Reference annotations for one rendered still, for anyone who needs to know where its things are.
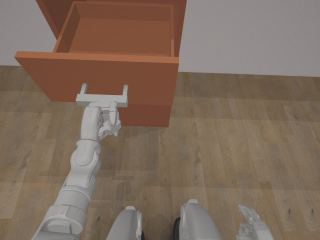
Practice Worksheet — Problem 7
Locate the left robot forearm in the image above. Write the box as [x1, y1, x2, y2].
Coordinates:
[31, 139, 102, 240]

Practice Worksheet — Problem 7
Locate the drawer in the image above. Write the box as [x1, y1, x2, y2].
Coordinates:
[14, 1, 179, 106]

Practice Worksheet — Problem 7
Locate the robot right shin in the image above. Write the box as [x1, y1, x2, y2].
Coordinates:
[179, 199, 198, 240]

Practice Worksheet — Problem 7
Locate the cabinet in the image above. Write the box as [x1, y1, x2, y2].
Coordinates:
[36, 0, 187, 127]

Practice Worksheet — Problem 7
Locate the robot shin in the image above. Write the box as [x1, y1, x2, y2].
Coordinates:
[125, 206, 141, 240]
[179, 199, 198, 240]

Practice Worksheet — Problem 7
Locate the left robot hand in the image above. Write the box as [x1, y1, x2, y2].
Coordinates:
[80, 99, 122, 143]

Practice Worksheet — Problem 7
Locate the right robot hand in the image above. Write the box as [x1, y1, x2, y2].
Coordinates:
[236, 204, 274, 240]

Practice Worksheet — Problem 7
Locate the robot left upper arm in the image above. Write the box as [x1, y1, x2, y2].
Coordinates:
[33, 230, 82, 240]

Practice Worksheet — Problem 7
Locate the robot left shin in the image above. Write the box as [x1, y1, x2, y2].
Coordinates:
[125, 206, 141, 240]

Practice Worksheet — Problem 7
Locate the handle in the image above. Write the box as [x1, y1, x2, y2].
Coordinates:
[76, 83, 128, 108]

